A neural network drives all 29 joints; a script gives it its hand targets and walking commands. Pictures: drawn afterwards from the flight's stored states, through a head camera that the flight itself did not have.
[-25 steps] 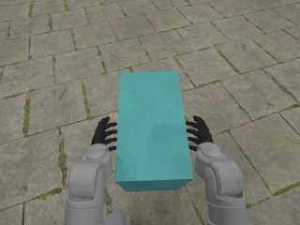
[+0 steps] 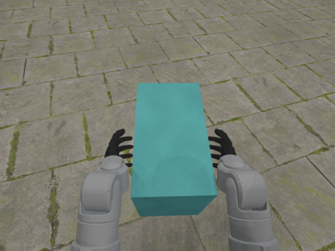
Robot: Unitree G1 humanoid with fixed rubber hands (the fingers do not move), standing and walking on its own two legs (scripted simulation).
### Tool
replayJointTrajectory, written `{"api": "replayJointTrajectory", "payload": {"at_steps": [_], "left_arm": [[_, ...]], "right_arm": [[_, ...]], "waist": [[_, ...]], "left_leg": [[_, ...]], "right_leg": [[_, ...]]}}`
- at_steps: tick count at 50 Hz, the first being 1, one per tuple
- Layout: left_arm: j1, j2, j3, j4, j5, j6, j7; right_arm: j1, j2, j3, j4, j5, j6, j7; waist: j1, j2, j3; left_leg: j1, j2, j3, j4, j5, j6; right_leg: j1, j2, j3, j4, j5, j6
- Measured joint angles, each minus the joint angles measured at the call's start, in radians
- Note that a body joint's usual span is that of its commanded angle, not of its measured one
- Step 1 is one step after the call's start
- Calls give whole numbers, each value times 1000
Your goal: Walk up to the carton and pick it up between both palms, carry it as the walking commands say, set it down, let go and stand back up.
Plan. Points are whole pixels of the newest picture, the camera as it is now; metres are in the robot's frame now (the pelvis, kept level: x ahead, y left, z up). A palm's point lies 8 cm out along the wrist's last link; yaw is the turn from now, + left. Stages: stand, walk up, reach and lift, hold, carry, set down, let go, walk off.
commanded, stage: carry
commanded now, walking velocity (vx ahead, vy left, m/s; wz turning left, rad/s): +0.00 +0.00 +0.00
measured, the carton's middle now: (168, 151) +0.37 +0.00 +0.01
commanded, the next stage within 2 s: none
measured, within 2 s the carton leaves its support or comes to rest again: neither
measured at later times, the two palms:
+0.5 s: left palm (139, 178) +0.25 +0.07 +0.09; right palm (259, 185) +0.24 -0.18 +0.09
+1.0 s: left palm (166, 186) +0.24 +0.01 +0.07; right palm (287, 213) +0.19 -0.23 +0.07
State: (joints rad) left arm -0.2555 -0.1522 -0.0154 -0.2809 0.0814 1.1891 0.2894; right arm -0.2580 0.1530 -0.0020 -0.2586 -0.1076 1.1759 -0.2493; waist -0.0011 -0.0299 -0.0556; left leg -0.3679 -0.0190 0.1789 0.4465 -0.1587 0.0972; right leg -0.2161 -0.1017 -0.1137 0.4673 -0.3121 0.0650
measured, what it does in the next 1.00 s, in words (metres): shifts its weight, turning right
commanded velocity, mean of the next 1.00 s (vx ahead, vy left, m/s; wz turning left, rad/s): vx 0.00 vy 0.00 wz -0.48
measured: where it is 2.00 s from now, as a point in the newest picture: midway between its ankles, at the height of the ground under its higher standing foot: outside the picture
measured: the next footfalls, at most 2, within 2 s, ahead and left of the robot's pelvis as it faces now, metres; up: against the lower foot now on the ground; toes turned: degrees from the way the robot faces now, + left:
left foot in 1.36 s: -0.01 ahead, +0.07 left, +0.00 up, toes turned -24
right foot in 1.70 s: -0.15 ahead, -0.17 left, +0.00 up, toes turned -51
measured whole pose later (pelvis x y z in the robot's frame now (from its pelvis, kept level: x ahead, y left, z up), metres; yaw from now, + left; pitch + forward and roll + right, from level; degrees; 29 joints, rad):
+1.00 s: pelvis -0.06 -0.05 -0.02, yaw -15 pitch +5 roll +1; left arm -0.20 -0.14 0.00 -0.30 0.05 1.19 0.28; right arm -0.23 0.15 0.03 -0.24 -0.08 1.18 -0.28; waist 0.02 -0.01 -0.11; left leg -0.51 0.21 0.36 0.69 -0.23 0.02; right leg -0.50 0.02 0.00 0.77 -0.37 -0.04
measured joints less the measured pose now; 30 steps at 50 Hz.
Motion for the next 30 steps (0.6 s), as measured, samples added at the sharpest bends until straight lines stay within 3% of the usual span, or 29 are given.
{"api": "replayJointTrajectory", "payload": {"at_steps": [14, 22, 30], "left_arm": [[20, 4, 8, 49, -2, 10, -13], [3, 1, 22, 68, 0, 18, -9], [4, 1, 13, 60, -15, 18, -10]], "right_arm": [[12, -3, 12, 52, 2, 20, -10], [-9, 2, 2, 83, -7, 20, -4], [22, -5, 0, 49, 9, 19, -12]], "waist": [[9, 23, -65], [18, 12, -85], [-2, 22, -57]], "left_leg": [[-10, 37, -17, 44, -4, -35], [-53, 77, 23, 107, -19, -53], [-110, 135, 56, 165, -26, -72]], "right_leg": [[-14, 32, -11, 57, -22, -42], [-96, 55, 36, 155, -43, -64], [-175, 101, 76, 206, -30, -86]]}}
